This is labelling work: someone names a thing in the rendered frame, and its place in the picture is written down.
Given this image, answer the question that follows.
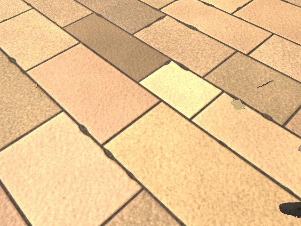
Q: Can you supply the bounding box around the right robot hand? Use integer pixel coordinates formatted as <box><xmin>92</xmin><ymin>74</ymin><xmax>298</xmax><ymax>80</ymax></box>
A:
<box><xmin>279</xmin><ymin>202</ymin><xmax>301</xmax><ymax>218</ymax></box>

